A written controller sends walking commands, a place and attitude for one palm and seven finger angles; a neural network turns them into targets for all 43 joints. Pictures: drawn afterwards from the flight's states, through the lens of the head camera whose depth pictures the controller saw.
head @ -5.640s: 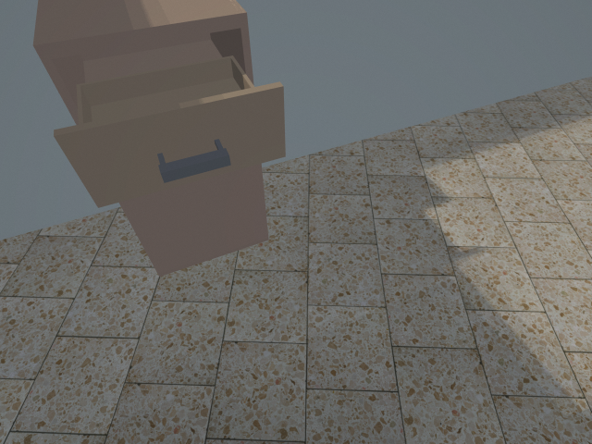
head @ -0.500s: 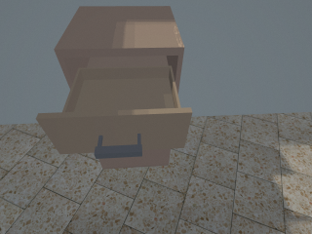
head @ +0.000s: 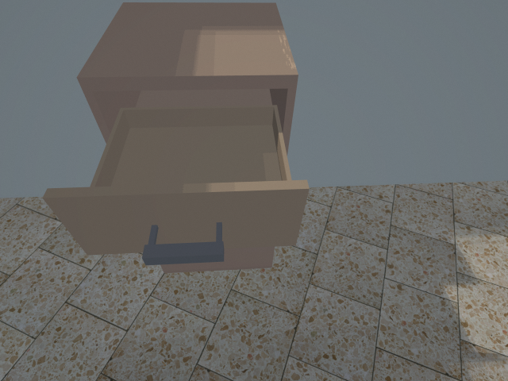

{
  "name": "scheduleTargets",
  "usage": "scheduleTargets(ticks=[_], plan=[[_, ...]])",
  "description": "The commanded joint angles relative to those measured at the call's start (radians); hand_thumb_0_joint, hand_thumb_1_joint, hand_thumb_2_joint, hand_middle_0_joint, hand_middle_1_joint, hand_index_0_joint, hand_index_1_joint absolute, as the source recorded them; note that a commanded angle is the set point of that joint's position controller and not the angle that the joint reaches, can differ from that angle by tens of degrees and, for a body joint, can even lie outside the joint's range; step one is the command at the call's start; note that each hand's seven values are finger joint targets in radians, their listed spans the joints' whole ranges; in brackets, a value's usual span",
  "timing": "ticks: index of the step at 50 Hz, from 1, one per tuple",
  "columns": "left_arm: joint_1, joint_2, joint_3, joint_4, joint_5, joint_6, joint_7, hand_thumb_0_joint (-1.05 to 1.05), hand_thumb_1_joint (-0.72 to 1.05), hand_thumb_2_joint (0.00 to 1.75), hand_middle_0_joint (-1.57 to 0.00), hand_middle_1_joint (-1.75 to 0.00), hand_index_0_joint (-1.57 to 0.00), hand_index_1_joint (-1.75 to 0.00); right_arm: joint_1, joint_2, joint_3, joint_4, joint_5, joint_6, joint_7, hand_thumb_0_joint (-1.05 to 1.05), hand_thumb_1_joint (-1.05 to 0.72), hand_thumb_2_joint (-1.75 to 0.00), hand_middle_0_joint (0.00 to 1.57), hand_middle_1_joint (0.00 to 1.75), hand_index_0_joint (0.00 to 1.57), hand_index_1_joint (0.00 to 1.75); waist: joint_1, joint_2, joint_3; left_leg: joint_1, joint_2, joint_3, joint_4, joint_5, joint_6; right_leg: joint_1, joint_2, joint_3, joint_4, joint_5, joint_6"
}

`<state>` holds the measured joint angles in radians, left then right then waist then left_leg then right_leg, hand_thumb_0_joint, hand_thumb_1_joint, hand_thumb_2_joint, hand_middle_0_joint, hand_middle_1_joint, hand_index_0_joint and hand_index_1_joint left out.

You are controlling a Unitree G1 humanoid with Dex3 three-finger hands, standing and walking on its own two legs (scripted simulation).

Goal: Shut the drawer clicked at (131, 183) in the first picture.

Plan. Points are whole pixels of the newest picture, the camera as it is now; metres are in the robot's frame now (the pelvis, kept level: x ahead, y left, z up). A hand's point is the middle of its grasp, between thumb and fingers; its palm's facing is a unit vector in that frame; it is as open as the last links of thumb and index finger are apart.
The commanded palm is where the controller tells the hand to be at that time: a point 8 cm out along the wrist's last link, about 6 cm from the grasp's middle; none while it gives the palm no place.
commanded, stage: come to a stop and stand still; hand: left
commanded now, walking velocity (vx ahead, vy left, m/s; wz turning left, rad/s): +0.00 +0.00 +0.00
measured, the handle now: (185, 241) +0.34 +0.14 +0.01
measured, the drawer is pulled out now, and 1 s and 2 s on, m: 0.30 0.30 0.30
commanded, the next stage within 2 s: look again from close up in 0.58 s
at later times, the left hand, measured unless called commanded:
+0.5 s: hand out of the picture +0.00 +0.14 -0.18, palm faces +0.03 -0.98 -0.17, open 7.3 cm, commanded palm none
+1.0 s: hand out of the picture +0.05 +0.18 -0.19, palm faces -0.01 -0.98 -0.22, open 7.3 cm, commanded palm none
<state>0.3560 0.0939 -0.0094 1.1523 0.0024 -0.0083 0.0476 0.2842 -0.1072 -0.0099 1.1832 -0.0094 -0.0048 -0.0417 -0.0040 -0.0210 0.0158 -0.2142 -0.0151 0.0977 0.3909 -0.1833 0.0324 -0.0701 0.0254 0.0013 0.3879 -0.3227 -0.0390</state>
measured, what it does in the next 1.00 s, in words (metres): stands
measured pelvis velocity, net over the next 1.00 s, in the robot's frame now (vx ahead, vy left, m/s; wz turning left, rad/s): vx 0.02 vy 0.01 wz -0.03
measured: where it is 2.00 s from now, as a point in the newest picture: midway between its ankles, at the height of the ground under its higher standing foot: outside the picture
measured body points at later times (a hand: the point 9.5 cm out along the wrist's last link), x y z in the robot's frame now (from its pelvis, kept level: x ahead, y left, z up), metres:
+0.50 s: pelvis +0.03 -0.01 +0.00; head +0.04 -0.01 +0.45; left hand +0.00 +0.19 -0.16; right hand +0.02 -0.23 -0.16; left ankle +0.02 +0.10 -0.74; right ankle -0.07 -0.09 -0.74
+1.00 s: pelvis +0.02 +0.01 -0.01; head +0.03 +0.01 +0.44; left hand +0.05 +0.23 -0.17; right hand +0.04 -0.22 -0.17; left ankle +0.02 +0.10 -0.74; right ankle -0.07 -0.09 -0.74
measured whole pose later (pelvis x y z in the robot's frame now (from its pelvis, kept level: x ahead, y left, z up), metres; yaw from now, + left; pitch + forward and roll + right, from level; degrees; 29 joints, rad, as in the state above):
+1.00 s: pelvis +0.02 +0.01 -0.01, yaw -2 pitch +0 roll +0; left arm 0.31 0.16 -0.01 1.02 0.01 -0.01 0.06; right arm 0.28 -0.16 0.00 1.04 -0.02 -0.01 -0.04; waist -0.01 -0.01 0.01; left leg -0.26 -0.01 0.06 0.60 -0.33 0.03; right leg -0.08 0.04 0.02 0.52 -0.43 -0.04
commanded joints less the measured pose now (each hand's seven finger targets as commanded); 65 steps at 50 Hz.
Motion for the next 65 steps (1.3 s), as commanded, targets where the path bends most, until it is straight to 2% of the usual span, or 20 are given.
scheduleTargets(ticks=[1, 3, 12, 24, 33, 34, 35, 37, 38, 39, 42, 43, 44, 46, 47, 48, 51, 54, 64, 65], plan=[[0.102, 0.074, 0.01, -0.011, 0.005, -0.012, 0.011, 0.0, 0.9, 0.9, -0.2, -0.3, -0.2, -0.3, 0.051, -0.078, -0.009, -0.018, 0.006, -0.018, -0.004, 0.0, -0.9, -0.9, 0.2, 0.3, 0.2, 0.3, 0.001, -0.001, 0.05, 0.124, 0.124, -0.143, -0.029, 0.205, 0.007, -0.158, -0.119, 0.114, -0.083, 0.23, 0.006], [0.104, 0.077, 0.01, -0.015, 0.006, -0.012, 0.011, 0.0, 0.9, 0.9, -0.2, -0.3, -0.2, -0.3, 0.048, -0.077, -0.009, -0.019, 0.008, -0.017, -0.003, 0.0, -0.9, -0.9, 0.2, 0.3, 0.2, 0.3, 0.005, -0.024, 0.06, 0.121, 0.125, -0.137, -0.027, 0.201, 0.007, -0.153, -0.117, 0.108, -0.087, 0.239, 0.009], [0.093, 0.089, 0.01, -0.012, 0.005, -0.011, 0.013, 0.0, 0.9, 0.9, -0.2, -0.3, -0.2, -0.3, 0.028, -0.091, -0.004, -0.021, 0.004, -0.017, -0.006, 0.0, -0.9, -0.9, 0.2, 0.3, 0.2, 0.3, 0.004, 0.01, 0.045, 0.137, 0.123, -0.131, -0.013, 0.247, 0.001, -0.121, -0.125, 0.11, -0.08, 0.32, 0.01], [0.087, 0.109, 0.013, -0.016, 0.005, -0.01, 0.017, 0.0, 0.9, 0.9, -0.2, -0.3, -0.2, -0.3, 0.018, -0.102, -0.001, -0.026, 0.004, -0.017, -0.011, 0.0, -0.9, -0.9, 0.2, 0.3, 0.2, 0.3, 0.007, -0.007, 0.027, 0.152, 0.123, -0.11, 0.015, 0.326, -0.003, -0.072, -0.13, 0.109, -0.063, 0.494, 0.019], [0.094, 0.114, 0.015, -0.016, 0.004, -0.01, 0.019, 0.0, 0.9, 0.9, -0.2, -0.3, -0.2, -0.3, 0.019, -0.098, 0.002, -0.022, 0.006, -0.013, -0.012, 0.0, -0.9, -0.9, 0.2, 0.3, 0.2, 0.3, 0.01, -0.021, 0.039, 0.145, 0.119, -0.097, 0.017, 0.295, -0.004, -0.057, -0.129, 0.108, -0.075, 0.538, 0.034], [0.128, 0.153, 0.015, -0.027, 0.032, -0.056, 0.048, 0.0, 0.9, 0.9, -0.2, -0.3, -0.2, -0.3, -0.051, -0.148, 0.001, -0.119, 0.005, -0.03, 0.006, 0.0, -0.9, -0.9, 0.2, 0.3, 0.2, 0.3, 0.016, 0.017, 0.112, 0.023, 0.096, -0.027, 0.272, 0.253, -0.027, -0.169, -0.18, 0.157, -0.062, 0.942, 0.103], [0.095, 0.186, 0.03, -0.078, 0.026, -0.063, 0.038, 0.0, 0.9, 0.9, -0.2, -0.3, -0.2, -0.3, -0.013, -0.092, 0.001, -0.147, 0.001, -0.019, 0.015, 0.0, -0.9, -0.9, 0.2, 0.3, 0.2, 0.3, -0.019, -0.047, 0.083, -0.094, 0.057, -0.079, 0.285, -0.108, -0.007, -0.07, -0.213, 0.168, -0.008, 0.996, 0.069], [0.054, 0.166, 0.02, -0.114, 0.021, -0.072, 0.027, 0.0, 0.9, 0.9, -0.2, -0.3, -0.2, -0.3, 0.05, -0.093, -0.005, -0.164, 0.0, -0.024, 0.014, 0.0, -0.9, -0.9, 0.2, 0.3, 0.2, 0.3, -0.047, -0.076, -0.041, -0.094, 0.04, -0.064, 0.234, -0.126, -0.002, 0.027, -0.181, 0.132, 0.091, 1.053, -0.028], [0.038, 0.183, 0.022, -0.13, 0.012, -0.07, 0.022, 0.0, 0.9, 0.9, -0.2, -0.3, -0.2, -0.3, 0.07, -0.108, -0.008, -0.157, -0.003, -0.028, 0.016, 0.0, -0.9, -0.9, 0.2, 0.3, 0.2, 0.3, -0.046, -0.042, -0.11, -0.026, 0.029, -0.046, 0.191, -0.018, 0.002, 0.048, -0.168, 0.125, 0.152, 1.077, -0.033], [0.049, 0.173, 0.025, -0.148, 0.006, -0.067, 0.023, 0.0, 0.9, 0.9, -0.2, -0.3, -0.2, -0.3, 0.077, -0.118, -0.01, -0.17, -0.002, -0.028, 0.011, 0.0, -0.9, -0.9, 0.2, 0.3, 0.2, 0.3, -0.042, -0.046, -0.13, 0.015, 0.047, -0.074, 0.198, 0.073, 0.014, 0.011, -0.153, 0.128, 0.164, 0.984, -0.024], [0.061, 0.156, 0.024, -0.161, 0.01, -0.04, 0.022, 0.0, 0.9, 0.9, -0.2, -0.3, -0.2, -0.3, 0.044, -0.128, -0.009, -0.185, 0.001, -0.022, 0.001, 0.0, -0.9, -0.9, 0.2, 0.3, 0.2, 0.3, -0.014, 0.003, -0.022, 0.001, 0.093, -0.113, 0.197, 0.178, 0.024, -0.094, -0.114, 0.126, 0.111, 0.655, -0.016], [0.053, 0.159, 0.02, -0.163, 0.01, -0.03, 0.019, 0.0, 0.9, 0.9, -0.2, -0.3, -0.2, -0.3, 0.037, -0.131, -0.003, -0.19, 0.0, -0.021, 0.001, 0.0, -0.9, -0.9, 0.2, 0.3, 0.2, 0.3, -0.01, 0.069, 0.005, 0.012, 0.094, -0.113, 0.179, 0.213, 0.023, -0.104, -0.109, 0.122, 0.096, 0.574, -0.016], [0.054, 0.162, 0.022, -0.166, 0.012, -0.027, 0.02, 0.0, 0.9, 0.9, -0.2, -0.3, -0.2, -0.3, 0.032, -0.127, -0.001, -0.192, 0.0, -0.02, 0.002, 0.0, -0.9, -0.9, 0.2, 0.3, 0.2, 0.3, -0.005, 0.022, 0.039, -0.015, 0.099, -0.132, 0.174, 0.212, 0.024, -0.112, -0.098, 0.119, 0.08, 0.496, -0.017], [0.045, 0.158, 0.019, -0.17, 0.012, -0.019, 0.019, 0.0, 0.9, 0.9, -0.2, -0.3, -0.2, -0.3, 0.031, -0.139, 0.0, -0.192, -0.001, -0.022, 0.003, 0.0, -0.9, -0.9, 0.2, 0.3, 0.2, 0.3, -0.003, -0.017, 0.042, -0.011, 0.103, -0.144, 0.149, 0.207, 0.022, -0.109, -0.091, 0.116, 0.066, 0.403, -0.023], [0.038, 0.158, 0.016, -0.176, 0.01, -0.015, 0.018, 0.0, 0.9, 0.9, -0.2, -0.3, -0.2, -0.3, 0.029, -0.145, 0.002, -0.19, -0.001, -0.022, 0.003, 0.0, -0.9, -0.9, 0.2, 0.3, 0.2, 0.3, -0.002, -0.003, 0.051, -0.005, 0.106, -0.154, 0.13, 0.198, 0.024, -0.12, -0.088, 0.116, 0.059, 0.339, -0.024], [0.031, 0.159, 0.015, -0.174, 0.008, -0.009, 0.016, 0.0, 0.9, 0.9, -0.2, -0.3, -0.2, -0.3, 0.027, -0.148, 0.002, -0.183, -0.004, -0.024, 0.003, 0.0, -0.9, -0.9, 0.2, 0.3, 0.2, 0.3, 0.002, 0.068, 0.048, 0.013, 0.11, -0.164, 0.104, 0.222, 0.03, -0.123, -0.079, 0.106, 0.062, 0.275, -0.018], [0.028, 0.166, 0.014, -0.176, 0.011, -0.002, 0.014, 0.0, 0.9, 0.9, -0.2, -0.3, -0.2, -0.3, 0.017, -0.16, 0.003, -0.184, -0.004, -0.023, 0.005, 0.0, -0.9, -0.9, 0.2, 0.3, 0.2, 0.3, 0.01, 0.019, 0.081, -0.013, 0.116, -0.19, 0.067, 0.163, 0.039, -0.133, -0.072, 0.099, 0.036, 0.135, -0.014], [0.017, 0.173, 0.013, -0.177, 0.009, 0.004, 0.009, 0.0, 0.9, 0.9, -0.2, -0.3, -0.2, -0.3, 0.014, -0.174, 0.003, -0.184, -0.006, -0.024, 0.007, 0.0, -0.9, -0.9, 0.2, 0.3, 0.2, 0.3, 0.014, 0.05, 0.073, 0.004, 0.126, -0.215, 0.023, 0.133, 0.048, -0.141, -0.066, 0.088, 0.037, 0.058, -0.006], [0.014, 0.185, 0.01, -0.15, 0.007, -0.002, 0.005, 0.0, 0.9, 0.9, -0.2, -0.3, -0.2, -0.3, 0.012, -0.181, 0.002, -0.155, 0.001, -0.032, 0.006, 0.0, -0.9, -0.9, 0.2, 0.3, 0.2, 0.3, 0.013, 0.008, 0.0, 0.097, 0.118, -0.188, 0.03, 0.266, 0.038, -0.109, -0.096, 0.089, 0.014, 0.171, 0.007], [0.042, 0.183, 0.011, -0.139, 0.028, -0.033, 0.037, 0.0, 0.9, 0.9, -0.2, -0.3, -0.2, -0.3, -0.028, -0.216, -0.002, -0.215, 0.005, -0.032, 0.013, 0.0, -0.9, -0.9, 0.2, 0.3, 0.2, 0.3, 0.002, 0.048, 0.06, 0.056, 0.127, -0.167, 0.213, 0.491, 0.012, -0.195, -0.123, 0.109, 0.015, 0.451, 0.025]])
